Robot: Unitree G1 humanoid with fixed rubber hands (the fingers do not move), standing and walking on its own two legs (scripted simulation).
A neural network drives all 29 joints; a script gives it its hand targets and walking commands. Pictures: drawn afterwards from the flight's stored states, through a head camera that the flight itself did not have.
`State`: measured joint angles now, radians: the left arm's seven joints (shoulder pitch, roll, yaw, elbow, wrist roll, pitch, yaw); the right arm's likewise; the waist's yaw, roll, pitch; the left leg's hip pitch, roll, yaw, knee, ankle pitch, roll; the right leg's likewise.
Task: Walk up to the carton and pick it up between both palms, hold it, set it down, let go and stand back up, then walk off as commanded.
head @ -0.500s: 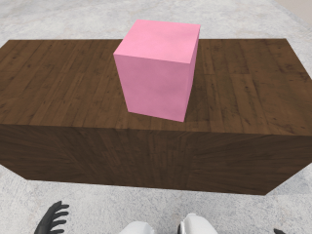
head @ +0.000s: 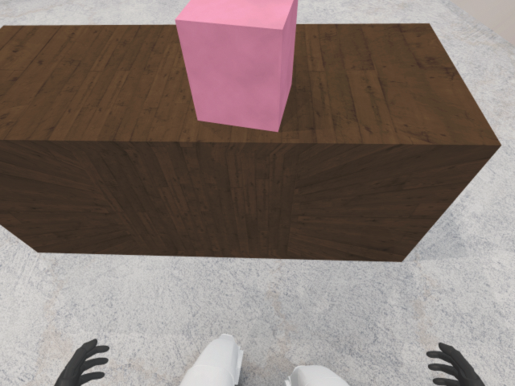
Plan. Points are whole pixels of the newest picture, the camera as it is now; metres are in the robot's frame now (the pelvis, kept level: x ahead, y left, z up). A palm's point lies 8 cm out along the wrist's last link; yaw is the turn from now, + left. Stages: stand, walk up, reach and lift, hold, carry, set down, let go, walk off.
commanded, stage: walk off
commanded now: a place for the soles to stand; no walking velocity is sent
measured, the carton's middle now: (244, 58) +0.79 +0.04 +0.05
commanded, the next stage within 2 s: none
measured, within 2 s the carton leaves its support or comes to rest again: neither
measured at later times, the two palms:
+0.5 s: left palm out of the picture -0.04 +0.33 -0.08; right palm out of the picture -0.13 -0.29 -0.10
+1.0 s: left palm out of the picture -0.13 +0.35 -0.06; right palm out of the picture -0.15 -0.28 -0.08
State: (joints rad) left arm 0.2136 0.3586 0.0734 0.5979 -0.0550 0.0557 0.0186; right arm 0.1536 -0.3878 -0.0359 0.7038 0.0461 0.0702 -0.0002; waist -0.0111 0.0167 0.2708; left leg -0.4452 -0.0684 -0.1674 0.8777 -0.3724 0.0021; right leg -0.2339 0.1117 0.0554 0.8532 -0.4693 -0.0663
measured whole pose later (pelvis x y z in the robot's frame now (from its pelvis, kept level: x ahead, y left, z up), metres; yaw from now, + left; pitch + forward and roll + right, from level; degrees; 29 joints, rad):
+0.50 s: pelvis -0.16 +0.03 +0.00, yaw +2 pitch -10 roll -1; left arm 0.21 0.36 0.09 0.60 -0.05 0.04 0.04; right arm 0.39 -0.42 -0.05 0.70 0.05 0.06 0.00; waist -0.01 0.02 0.26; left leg -0.30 -0.05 -0.16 0.89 -0.44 0.00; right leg -0.50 0.08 0.06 1.06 -0.38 -0.05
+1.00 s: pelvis -0.21 +0.04 +0.01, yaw +3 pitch -7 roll -1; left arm 0.32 0.38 0.09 0.62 -0.05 -0.03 0.01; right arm 0.38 -0.44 -0.05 0.70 0.05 -0.01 0.01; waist -0.01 0.04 0.12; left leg -0.32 -0.05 -0.15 0.80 -0.35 0.00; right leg -0.29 0.04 0.05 0.84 -0.44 -0.03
